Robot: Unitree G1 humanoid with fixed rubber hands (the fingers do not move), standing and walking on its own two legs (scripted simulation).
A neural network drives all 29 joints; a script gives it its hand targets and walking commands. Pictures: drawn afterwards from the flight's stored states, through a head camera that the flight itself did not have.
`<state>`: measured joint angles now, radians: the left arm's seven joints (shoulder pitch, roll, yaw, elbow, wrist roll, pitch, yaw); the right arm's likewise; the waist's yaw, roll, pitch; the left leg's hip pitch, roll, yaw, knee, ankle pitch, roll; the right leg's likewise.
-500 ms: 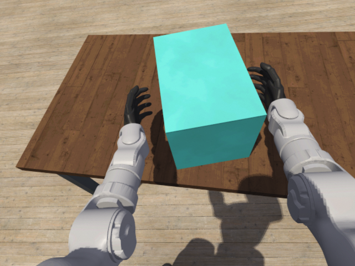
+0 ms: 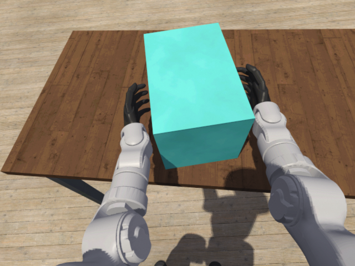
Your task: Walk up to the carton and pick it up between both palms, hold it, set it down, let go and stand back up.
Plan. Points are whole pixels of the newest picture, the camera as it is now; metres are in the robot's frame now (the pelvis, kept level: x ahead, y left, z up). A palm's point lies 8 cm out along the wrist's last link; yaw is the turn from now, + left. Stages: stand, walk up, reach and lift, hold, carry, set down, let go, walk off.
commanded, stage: reach and lift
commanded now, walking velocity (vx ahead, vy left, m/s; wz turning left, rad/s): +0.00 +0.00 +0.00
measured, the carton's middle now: (191, 97) +0.53 +0.06 +0.01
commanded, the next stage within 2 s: none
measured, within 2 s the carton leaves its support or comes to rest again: neither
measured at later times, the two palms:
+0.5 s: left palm (131, 126) +0.40 +0.18 +0.05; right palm (256, 106) +0.48 -0.09 +0.05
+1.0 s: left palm (131, 126) +0.40 +0.18 +0.05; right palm (256, 106) +0.48 -0.09 +0.05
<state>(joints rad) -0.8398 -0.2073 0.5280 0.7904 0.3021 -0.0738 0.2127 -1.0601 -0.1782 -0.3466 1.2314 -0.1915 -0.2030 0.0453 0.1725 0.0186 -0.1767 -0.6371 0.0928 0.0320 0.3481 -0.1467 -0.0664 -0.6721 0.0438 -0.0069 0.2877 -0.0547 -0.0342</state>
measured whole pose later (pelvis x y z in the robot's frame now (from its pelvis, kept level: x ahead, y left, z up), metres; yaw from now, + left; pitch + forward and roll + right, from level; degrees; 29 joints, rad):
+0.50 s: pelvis +0.01 -0.01 +0.00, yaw +1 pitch +20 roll +0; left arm -0.77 -0.25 0.65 0.76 0.43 -0.11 0.15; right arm -0.96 -0.07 -0.60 1.21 -0.44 -0.30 0.05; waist 0.16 0.00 -0.13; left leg -0.50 0.10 0.03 0.32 -0.16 -0.07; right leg -0.56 0.05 -0.03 0.31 -0.10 -0.05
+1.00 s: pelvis +0.01 -0.01 +0.00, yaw +1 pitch +20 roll +0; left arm -0.76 -0.25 0.62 0.75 0.42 -0.12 0.16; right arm -0.97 -0.08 -0.57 1.23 -0.40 -0.32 0.05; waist 0.15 -0.01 -0.13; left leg -0.51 0.10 0.04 0.32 -0.15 -0.07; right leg -0.57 0.04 -0.02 0.32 -0.10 -0.05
